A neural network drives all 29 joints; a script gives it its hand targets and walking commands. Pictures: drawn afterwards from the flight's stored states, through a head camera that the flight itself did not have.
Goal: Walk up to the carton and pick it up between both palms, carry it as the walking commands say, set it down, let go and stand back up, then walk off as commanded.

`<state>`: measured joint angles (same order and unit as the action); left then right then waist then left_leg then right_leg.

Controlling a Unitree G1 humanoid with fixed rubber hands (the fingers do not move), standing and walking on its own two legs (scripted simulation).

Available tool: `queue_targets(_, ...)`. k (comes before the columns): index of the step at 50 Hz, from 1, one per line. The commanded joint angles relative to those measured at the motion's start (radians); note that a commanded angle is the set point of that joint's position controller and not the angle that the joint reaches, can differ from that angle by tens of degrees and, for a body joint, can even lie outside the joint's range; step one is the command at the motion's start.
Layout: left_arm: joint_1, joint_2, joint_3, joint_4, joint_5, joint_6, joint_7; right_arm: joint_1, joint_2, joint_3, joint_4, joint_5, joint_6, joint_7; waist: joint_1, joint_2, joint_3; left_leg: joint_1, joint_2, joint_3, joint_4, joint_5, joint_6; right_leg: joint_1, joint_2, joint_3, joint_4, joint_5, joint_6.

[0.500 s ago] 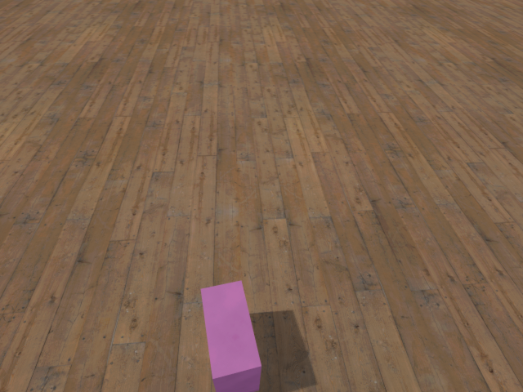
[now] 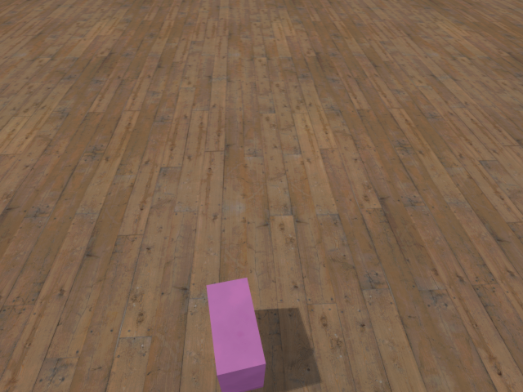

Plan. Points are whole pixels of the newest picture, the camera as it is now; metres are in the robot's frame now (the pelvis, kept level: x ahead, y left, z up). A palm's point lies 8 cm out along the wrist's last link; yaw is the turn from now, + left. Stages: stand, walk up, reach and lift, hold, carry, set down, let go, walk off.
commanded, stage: walk off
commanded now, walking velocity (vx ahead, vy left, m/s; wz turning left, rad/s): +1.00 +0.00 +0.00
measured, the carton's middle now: (235, 336) +0.45 +0.08 -0.64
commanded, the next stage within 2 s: stand in 1.86 s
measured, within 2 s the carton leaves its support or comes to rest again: rests again in 1.56 s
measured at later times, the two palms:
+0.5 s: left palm out of the picture +0.17 +0.34 -0.13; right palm out of the picture +0.10 -0.16 -0.14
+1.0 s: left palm (142, 233) +0.52 +0.29 -0.15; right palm (345, 228) +0.53 -0.21 -0.13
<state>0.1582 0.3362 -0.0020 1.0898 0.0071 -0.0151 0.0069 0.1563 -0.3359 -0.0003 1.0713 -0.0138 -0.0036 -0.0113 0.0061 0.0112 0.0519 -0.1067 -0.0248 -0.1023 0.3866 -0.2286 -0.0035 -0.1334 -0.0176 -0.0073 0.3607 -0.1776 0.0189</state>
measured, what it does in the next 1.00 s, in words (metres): walks ahead: left foot, then right foot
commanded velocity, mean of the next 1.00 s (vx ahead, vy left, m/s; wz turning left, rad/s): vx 1.00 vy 0.00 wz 0.00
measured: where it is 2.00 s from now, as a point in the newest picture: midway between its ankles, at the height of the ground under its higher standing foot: (228, 190)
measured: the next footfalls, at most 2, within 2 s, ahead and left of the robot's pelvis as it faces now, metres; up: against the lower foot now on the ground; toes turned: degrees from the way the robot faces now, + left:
left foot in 0.32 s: +0.10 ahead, +0.17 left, +0.00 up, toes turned +12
right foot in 0.84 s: +0.58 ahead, -0.02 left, +0.00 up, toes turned +2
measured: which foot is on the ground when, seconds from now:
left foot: down 0.00-0.10, up 0.12-0.30, down 0.32-0.86, up 0.88-1.00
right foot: down 0.00-0.34, up 0.36-0.82, down 0.84-1.00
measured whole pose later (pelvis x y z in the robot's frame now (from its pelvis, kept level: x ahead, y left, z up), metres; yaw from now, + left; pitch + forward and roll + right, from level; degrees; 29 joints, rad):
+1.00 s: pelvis +0.49 +0.04 -0.01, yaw +13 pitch +2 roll +3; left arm 0.14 0.25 0.01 1.05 0.04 -0.08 -0.01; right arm 0.30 -0.20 -0.05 1.08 0.00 -0.10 0.02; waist -0.06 -0.10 0.07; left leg -0.39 0.09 0.00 1.33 -0.25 0.03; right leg -0.32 -0.07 -0.17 0.52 -0.24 -0.07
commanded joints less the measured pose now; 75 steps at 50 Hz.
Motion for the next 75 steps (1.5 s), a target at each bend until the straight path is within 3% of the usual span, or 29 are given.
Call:
queue_targets(1,0.063,0.12,0.022,-0.022,0.014,0.041,0.001,0.08,-0.106,-0.017,-0.02,-0.01,0.024,0.008,0.005,-0.021,-0.005,-0.268,0.065,-0.072,-0.042,-0.524,0.027,0.053,-0.086,0.086,-0.037,-0.559,-0.035)
queue_targets(4,0.088,0.2,0.042,-0.039,0.022,0.031,0.002,-0.019,-0.056,-0.009,-0.087,-0.007,0.009,0.022,0.046,-0.232,0.054,-0.405,0.029,0.107,0.335,-0.268,0.001,0.022,-0.285,0.309,-0.225,-0.732,-0.117)
queue_targets(6,0.045,0.192,0.044,-0.053,0.022,0.006,-0.001,-0.027,-0.041,-0.008,-0.111,-0.016,-0.017,0.031,0.031,-0.187,0.06,-0.438,0.124,0.099,0.418,-0.199,-0.02,0.03,-0.387,0.355,-0.236,-0.546,-0.179)
queue_targets(9,0.012,0.176,0.05,-0.064,0.017,-0.014,0.001,-0.01,-0.044,-0.016,-0.122,-0.016,-0.037,0.048,-0.004,-0.118,-0.004,-0.336,0.122,0.144,0.342,-0.196,-0.012,0.02,-0.288,0.193,-0.208,-0.391,-0.14)
queue_targets(14,-0.134,0.157,0.056,-0.119,0.01,-0.032,-0.025,0.276,-0.011,-0.027,-0.022,-0.004,-0.046,0.042,-0.14,-0.005,-0.006,0.083,0.044,0.259,0.103,-0.064,-0.02,-0.282,-0.162,-0.039,0.056,-0.513,-0.08)
queue_targets(16,-0.185,0.031,0.026,-0.185,0.009,-0.038,-0.045,0.442,-0.145,-0.053,0.008,-0.025,-0.057,0.022,-0.19,0.397,0.009,0.199,0.361,-0.417,-0.288,-0.586,0.107,-0.643,-0.007,-0.086,0.612,-0.411,-0.023)
queue_targets(17,-0.234,0.031,0.027,-0.212,0.03,-0.034,-0.049,0.364,-0.147,-0.059,-0.009,-0.017,-0.062,0.022,-0.145,0.264,0.073,0.119,0.413,-0.484,-0.302,-0.636,0.131,-0.714,-0.069,0.013,0.729,-0.286,-0.03)
queue_targets(19,-0.181,0.035,0.024,-0.204,0.032,-0.05,-0.058,0.324,-0.115,-0.065,-0.014,-0.009,-0.08,0.02,-0.104,0.117,0.03,0.104,0.394,-0.407,-0.243,-0.506,0.135,-0.638,-0.105,0.022,0.792,-0.161,-0.043)
queue_targets(26,-0.17,-0.035,0.011,-0.18,0.015,-0.041,-0.084,0.33,0.012,-0.03,0.006,-0.004,-0.11,0.011,-0.048,0.053,0.079,0.15,0.304,-0.147,-0.317,-0.238,0.115,-0.719,-0.143,-0.018,0.714,0.026,-0.028)
queue_targets(35,-0.451,-0.091,-0.012,-0.307,-0.004,-0.044,-0.08,0.501,-0.01,-0.036,0.082,-0.009,-0.119,0.008,-0.148,0.122,0.132,0.201,0.274,0.055,-0.294,0.439,0.138,-0.615,-0.073,-0.209,0.332,0.041,-0.014)
queue_targets(37,-0.365,-0.062,-0.005,-0.293,0.004,-0.047,-0.071,0.444,-0.039,-0.038,0.07,-0.004,-0.123,0.009,-0.076,0.198,0.067,0.169,0.297,0.107,-0.198,0.819,0.126,-0.415,-0.034,-0.227,0.276,0.008,-0.053)
queue_targets(39,-0.029,0.026,0.035,-0.196,0.011,-0.059,-0.046,0.368,-0.059,-0.05,0.053,-0.002,-0.126,0.007,0.101,0.241,-0.156,0.09,0.262,0.176,0.168,1.043,0.083,0.016,0.022,-0.215,0.253,-0.027,-0.091)
queue_targets(40,0.264,0.108,0.067,-0.104,0.019,-0.062,-0.026,0.294,-0.091,-0.065,0.023,0.005,-0.126,0.008,0.25,0.173,-0.315,-0.133,0.193,0.197,0.467,0.831,0.054,0.404,-0.031,-0.112,0.267,-0.036,-0.102)
queue_targets(41,0.481,0.255,0.109,-0.031,0.03,-0.067,-0.014,0.273,-0.035,-0.057,-0.037,0.009,-0.132,0.018,0.291,-0.23,-0.498,-0.411,0.063,0.155,0.836,0.115,0.036,0.713,-0.303,0.294,0.162,-0.176,-0.149)
queue_targets(42,0.492,0.317,0.114,-0.015,0.01,-0.064,-0.007,0.279,-0.015,-0.061,-0.076,0.019,-0.141,0.027,0.219,-0.434,-0.572,-0.606,-0.012,0.024,1.065,-0.267,0.05,0.81,-0.429,0.665,-0.013,-0.192,-0.214)
queue_targets(44,0.214,0.19,0.091,-0.057,0.026,-0.075,0.008,0.187,-0.018,-0.071,-0.063,0.031,-0.138,0.034,0.114,-0.08,-0.269,-0.68,0.118,-0.017,1.134,-0.024,0.054,0.486,-0.378,0.504,-0.055,-0.086,-0.184)
queue_targets(45,0.13,0.128,0.072,-0.071,0.043,-0.086,0.007,0.191,0.045,-0.061,-0.057,0.029,-0.134,0.032,0.065,-0.026,-0.201,-0.603,0.167,-0.013,1.053,0.046,0.044,0.319,-0.35,0.361,-0.055,-0.043,-0.132)
queue_targets(47,0.137,0.024,0.04,-0.048,0.028,-0.097,0.0,0.176,0.111,-0.046,-0.044,0.012,-0.105,0.037,0.016,-0.001,-0.085,-0.536,0.179,0.058,0.952,0.016,0.032,0.131,-0.281,0.158,-0.085,0.123,-0.054)
queue_targets(50,0.243,-0.087,0.01,0.019,0.015,-0.108,-0.019,0.068,0.139,-0.044,-0.064,-0.027,-0.05,0.052,0.017,-0.009,0.011,-0.564,0.154,0.118,0.959,-0.028,0.055,-0.02,-0.172,0.065,-0.075,0.079,-0.007)
queue_targets(56,0.356,-0.026,0.019,0.077,0.0,-0.129,0.004,-0.128,0.164,-0.03,-0.177,-0.022,-0.029,0.087,-0.002,-0.189,-0.009,-0.655,0.141,0.209,0.718,0.144,0.008,0.101,-0.17,-0.036,-0.192,0.315,-0.045)
queue_targets(60,0.354,-0.113,-0.012,0.069,0.003,-0.122,0.003,-0.374,0.101,-0.02,-0.231,-0.011,-0.038,0.095,0.047,-0.146,0.218,-0.582,0.133,0.272,0.406,0.236,-0.011,-0.043,-0.168,-0.032,-0.315,0.324,-0.041)
queue_targets(63,0.436,-0.032,-0.002,0.099,0.004,-0.112,0.009,-0.415,0.078,-0.018,-0.246,-0.01,-0.062,0.084,0.052,-0.118,0.182,-0.527,0.056,0.34,0.219,0.149,0.018,0.17,-0.234,-0.055,-0.223,0.853,-0.073)
queue_targets(65,0.44,0.065,0.023,0.097,0.01,-0.107,0.014,-0.264,0.032,-0.033,-0.2,-0.027,-0.077,0.06,-0.016,-0.148,-0.021,-0.32,-0.014,0.341,0.205,0.037,0.066,0.279,-0.26,-0.082,0.049,1.267,-0.095)
queue_targets(67,0.37,0.128,0.043,0.049,0.0,-0.113,0.026,0.137,-0.08,-0.086,-0.095,-0.03,-0.089,0.039,-0.219,-0.129,-0.29,0.239,0.04,0.222,0.177,0.046,0.122,0.025,-0.208,-0.091,0.519,1.036,-0.109)
queue_targets(68,0.394,0.061,0.032,0.007,-0.011,-0.119,0.018,0.357,-0.186,-0.12,-0.039,-0.04,-0.084,0.026,-0.267,0.12,-0.48,0.564,0.364,-0.155,0.115,-0.012,0.201,-0.248,-0.085,-0.071,0.89,0.266,-0.099)
queue_targets(69,0.42,-0.011,0.021,-0.017,-0.027,-0.126,0.003,0.4,-0.191,-0.122,-0.008,-0.023,-0.073,0.024,-0.215,0.197,-0.568,0.72,0.493,-0.516,0.031,-0.119,0.263,-0.483,0.014,0.052,1.09,-0.256,-0.101)
queue_targets(71,0.216,-0.024,0.018,-0.04,0.007,-0.135,-0.004,0.183,-0.071,-0.09,-0.016,0.0,-0.08,0.015,-0.153,-0.039,-0.182,0.348,0.404,-0.377,-0.063,-0.125,0.21,-0.624,-0.09,0.132,1.066,-0.114,-0.131)
queue_targets(73,0.197,-0.073,0.018,-0.023,0.003,-0.117,-0.018,0.113,0.0,-0.067,-0.036,0.002,-0.092,0.013,-0.08,-0.055,-0.092,0.133,0.342,-0.171,-0.121,0.032,0.173,-0.534,-0.118,0.103,0.993,-0.053,-0.085)
queue_targets(75,0.196,-0.16,0.011,-0.038,0.001,-0.086,-0.022,0.142,0.05,-0.048,0.003,0.012,-0.111,0.017,-0.032,-0.066,-0.006,-0.003,0.306,-0.158,-0.162,-0.011,0.169,-0.478,-0.112,0.063,0.987,-0.054,-0.069)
